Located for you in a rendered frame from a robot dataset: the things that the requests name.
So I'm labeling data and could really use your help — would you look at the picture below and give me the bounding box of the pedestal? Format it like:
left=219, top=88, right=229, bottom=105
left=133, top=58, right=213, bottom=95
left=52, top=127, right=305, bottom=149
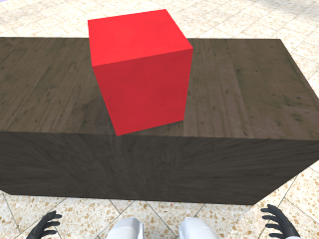
left=0, top=37, right=319, bottom=206

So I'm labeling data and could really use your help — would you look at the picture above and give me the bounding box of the robot left hand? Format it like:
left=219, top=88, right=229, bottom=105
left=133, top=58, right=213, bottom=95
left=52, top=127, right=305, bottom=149
left=26, top=210, right=63, bottom=239

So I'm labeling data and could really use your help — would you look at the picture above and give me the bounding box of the carton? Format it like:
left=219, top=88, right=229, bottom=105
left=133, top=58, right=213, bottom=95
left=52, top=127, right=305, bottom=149
left=87, top=9, right=193, bottom=136

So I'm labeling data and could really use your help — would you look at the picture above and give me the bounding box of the left robot thigh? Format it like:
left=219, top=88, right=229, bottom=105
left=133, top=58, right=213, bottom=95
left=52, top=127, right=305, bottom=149
left=106, top=217, right=145, bottom=239

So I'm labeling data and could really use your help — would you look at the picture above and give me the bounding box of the robot right hand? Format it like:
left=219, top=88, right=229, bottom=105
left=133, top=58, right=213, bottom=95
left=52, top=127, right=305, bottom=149
left=260, top=204, right=300, bottom=239

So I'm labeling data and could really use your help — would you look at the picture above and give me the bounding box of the robot thigh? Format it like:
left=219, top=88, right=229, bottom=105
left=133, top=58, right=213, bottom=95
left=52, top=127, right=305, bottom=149
left=178, top=217, right=218, bottom=239
left=106, top=217, right=145, bottom=239

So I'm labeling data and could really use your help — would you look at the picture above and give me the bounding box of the right robot thigh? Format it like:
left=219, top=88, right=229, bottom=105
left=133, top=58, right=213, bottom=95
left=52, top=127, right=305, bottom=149
left=178, top=217, right=218, bottom=239

